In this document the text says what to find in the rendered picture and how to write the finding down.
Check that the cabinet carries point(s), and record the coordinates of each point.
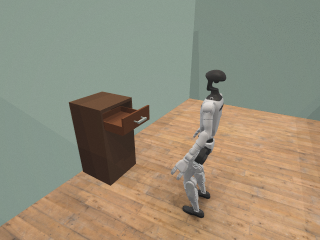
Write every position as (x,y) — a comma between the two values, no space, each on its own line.
(104,155)

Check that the drawer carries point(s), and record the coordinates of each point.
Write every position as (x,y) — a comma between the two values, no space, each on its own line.
(120,120)

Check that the robot left hand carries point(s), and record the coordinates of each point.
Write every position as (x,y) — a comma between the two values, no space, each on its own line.
(182,166)

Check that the robot left foot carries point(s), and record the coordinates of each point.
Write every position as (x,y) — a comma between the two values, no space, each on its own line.
(190,210)

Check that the handle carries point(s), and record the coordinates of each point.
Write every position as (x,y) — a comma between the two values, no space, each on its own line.
(140,121)

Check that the humanoid robot head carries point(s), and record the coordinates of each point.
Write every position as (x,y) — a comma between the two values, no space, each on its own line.
(214,76)

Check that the robot left upper arm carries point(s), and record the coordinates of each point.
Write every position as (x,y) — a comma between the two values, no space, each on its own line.
(208,110)

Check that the left robot forearm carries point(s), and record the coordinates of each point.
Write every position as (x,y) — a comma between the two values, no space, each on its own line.
(199,144)

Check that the robot right hand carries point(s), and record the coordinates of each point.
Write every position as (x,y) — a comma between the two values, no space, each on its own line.
(196,133)

